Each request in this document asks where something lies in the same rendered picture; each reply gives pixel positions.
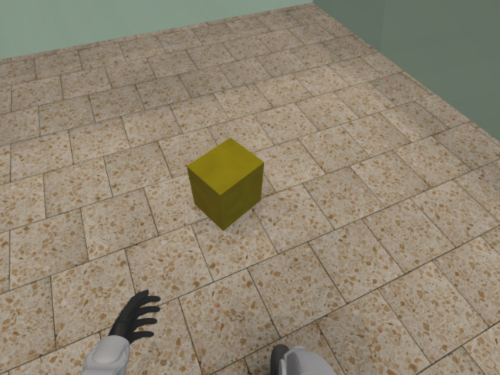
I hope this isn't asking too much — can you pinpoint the robot right thigh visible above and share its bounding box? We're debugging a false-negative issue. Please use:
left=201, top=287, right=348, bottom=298
left=279, top=351, right=337, bottom=375

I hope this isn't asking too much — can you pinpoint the carton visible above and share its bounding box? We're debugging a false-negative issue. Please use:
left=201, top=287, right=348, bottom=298
left=187, top=137, right=264, bottom=231

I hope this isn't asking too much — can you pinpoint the left robot forearm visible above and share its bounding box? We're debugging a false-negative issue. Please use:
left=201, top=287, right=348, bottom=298
left=80, top=335, right=130, bottom=375

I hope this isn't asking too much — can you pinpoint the left robot hand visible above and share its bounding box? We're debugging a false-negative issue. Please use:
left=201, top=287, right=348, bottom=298
left=108, top=290, right=161, bottom=345

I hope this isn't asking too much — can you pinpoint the right robot shin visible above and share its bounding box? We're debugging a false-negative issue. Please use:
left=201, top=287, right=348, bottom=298
left=282, top=347, right=306, bottom=359

